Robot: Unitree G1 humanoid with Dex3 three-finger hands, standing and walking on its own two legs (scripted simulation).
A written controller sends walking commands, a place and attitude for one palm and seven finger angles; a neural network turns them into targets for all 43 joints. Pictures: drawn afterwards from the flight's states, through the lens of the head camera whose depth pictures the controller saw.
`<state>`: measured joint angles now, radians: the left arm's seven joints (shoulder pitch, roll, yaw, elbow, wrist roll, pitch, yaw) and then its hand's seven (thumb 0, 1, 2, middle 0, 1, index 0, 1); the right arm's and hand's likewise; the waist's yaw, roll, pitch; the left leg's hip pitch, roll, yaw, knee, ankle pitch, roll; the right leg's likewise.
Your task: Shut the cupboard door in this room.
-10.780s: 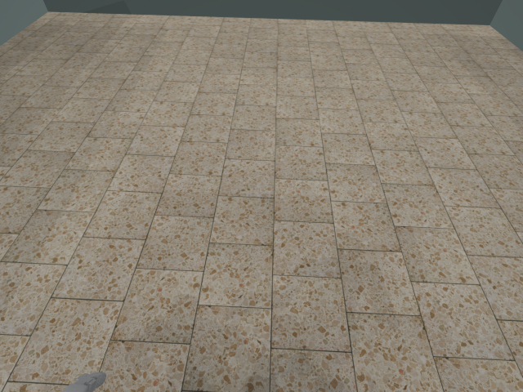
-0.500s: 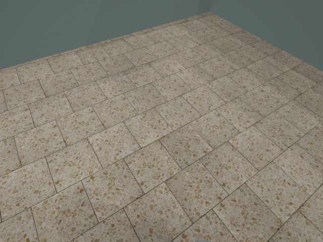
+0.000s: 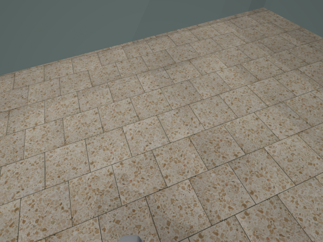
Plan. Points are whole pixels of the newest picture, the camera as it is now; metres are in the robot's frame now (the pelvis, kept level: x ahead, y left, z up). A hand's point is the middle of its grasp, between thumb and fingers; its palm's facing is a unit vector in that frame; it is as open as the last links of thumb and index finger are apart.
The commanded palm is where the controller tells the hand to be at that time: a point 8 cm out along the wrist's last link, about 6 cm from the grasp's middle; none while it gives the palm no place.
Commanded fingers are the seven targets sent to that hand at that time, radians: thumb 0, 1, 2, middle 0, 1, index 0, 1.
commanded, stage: turn or walk to find it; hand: left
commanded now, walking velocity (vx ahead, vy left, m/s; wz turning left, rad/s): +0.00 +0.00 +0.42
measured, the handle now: out of the picture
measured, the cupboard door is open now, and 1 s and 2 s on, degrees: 77 77 77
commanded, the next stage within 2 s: none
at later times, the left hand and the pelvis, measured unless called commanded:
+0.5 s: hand out of the picture +0.04 +0.27 -0.16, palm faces +0.21 -0.94 -0.26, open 7.4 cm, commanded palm none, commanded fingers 0.00 0.90 0.90 -0.20 -0.30 -0.20 -0.30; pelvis -0.01 +0.04 +0.00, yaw +11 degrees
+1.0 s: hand out of the picture -0.06 +0.18 -0.15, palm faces +0.43 -0.86 -0.28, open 7.4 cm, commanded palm none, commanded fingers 0.00 0.90 0.90 -0.20 -0.30 -0.20 -0.30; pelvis -0.03 -0.02 +0.00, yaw +25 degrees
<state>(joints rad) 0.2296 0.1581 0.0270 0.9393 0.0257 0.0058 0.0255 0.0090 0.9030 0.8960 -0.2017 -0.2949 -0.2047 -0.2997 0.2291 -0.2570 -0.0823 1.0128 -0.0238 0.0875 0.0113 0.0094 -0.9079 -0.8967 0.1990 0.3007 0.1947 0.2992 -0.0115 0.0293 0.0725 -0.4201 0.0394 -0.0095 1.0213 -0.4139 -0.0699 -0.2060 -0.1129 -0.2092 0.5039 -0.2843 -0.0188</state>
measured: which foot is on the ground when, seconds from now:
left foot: up 0.00-0.14, down 0.16-0.66, up 0.68-1.00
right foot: down 0.00-0.16, up 0.18-0.62, down 0.64-1.00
